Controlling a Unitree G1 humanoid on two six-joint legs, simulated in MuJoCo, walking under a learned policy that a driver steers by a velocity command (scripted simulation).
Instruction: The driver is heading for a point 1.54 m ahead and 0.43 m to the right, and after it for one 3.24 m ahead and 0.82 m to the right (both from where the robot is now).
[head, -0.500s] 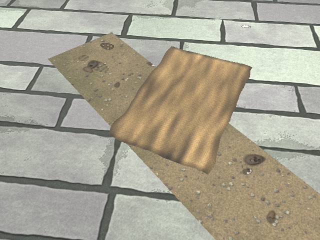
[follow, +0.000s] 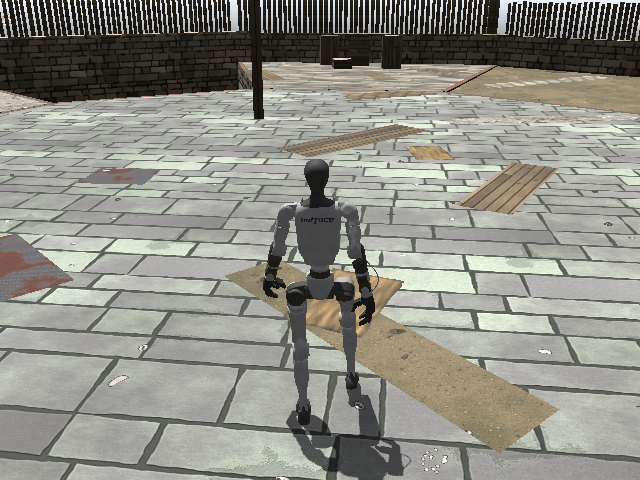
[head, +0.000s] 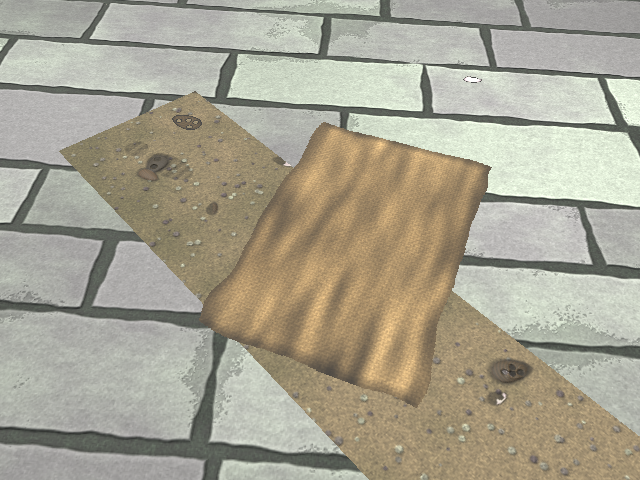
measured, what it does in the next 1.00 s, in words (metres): walks ahead, turning right: right foot, then left foot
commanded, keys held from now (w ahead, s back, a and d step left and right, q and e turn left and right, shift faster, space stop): w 0.38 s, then w+e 0.62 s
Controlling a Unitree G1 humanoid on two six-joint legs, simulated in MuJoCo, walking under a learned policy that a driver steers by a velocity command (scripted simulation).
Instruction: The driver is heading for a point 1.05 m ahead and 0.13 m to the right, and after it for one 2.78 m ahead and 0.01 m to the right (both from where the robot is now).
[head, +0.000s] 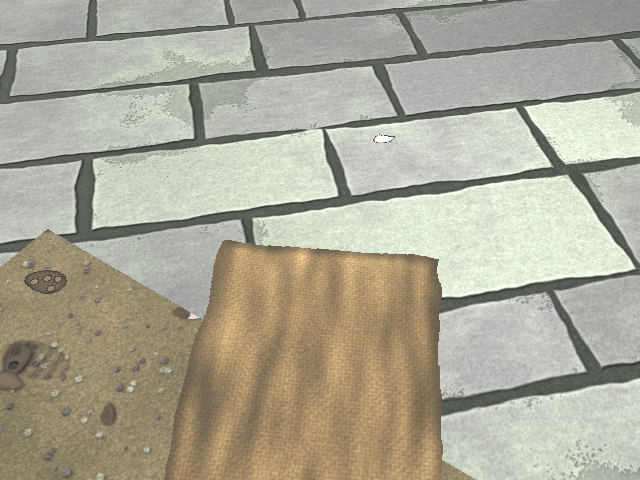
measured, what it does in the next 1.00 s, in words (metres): walks ahead: right foot, then left foot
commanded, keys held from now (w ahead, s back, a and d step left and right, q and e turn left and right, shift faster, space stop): w+e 0.42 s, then w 0.20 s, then w+q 0.38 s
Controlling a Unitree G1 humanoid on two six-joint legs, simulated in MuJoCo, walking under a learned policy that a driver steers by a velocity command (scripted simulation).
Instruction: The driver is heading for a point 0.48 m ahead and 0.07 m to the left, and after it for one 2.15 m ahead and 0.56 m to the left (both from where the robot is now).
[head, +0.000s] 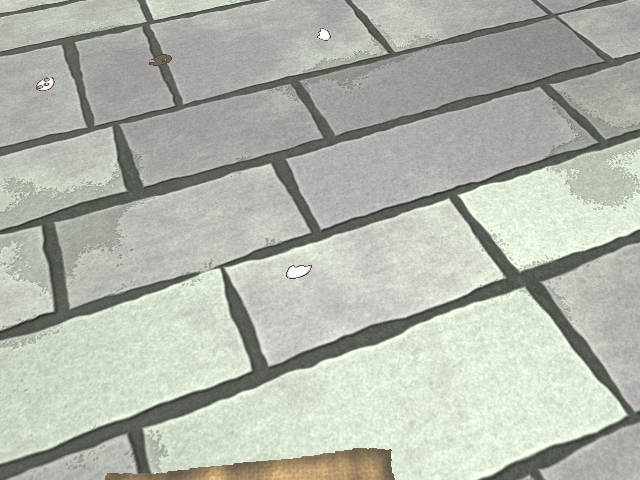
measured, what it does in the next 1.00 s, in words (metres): walks ahead, turning left: right foot, then left foot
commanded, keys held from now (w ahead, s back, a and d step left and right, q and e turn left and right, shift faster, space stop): w+q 0.72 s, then w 0.28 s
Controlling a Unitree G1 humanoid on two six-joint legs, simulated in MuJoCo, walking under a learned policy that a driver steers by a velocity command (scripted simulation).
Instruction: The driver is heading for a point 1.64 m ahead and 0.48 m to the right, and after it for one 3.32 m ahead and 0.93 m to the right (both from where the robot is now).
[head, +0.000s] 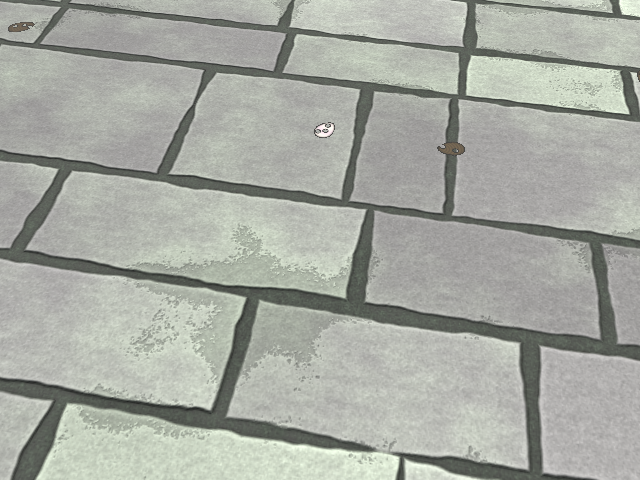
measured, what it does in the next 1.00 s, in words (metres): walks ahead, turning right: right foot, then left foot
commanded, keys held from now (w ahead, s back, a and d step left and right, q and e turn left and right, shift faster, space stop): w+e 0.82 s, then w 0.12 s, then no key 0.06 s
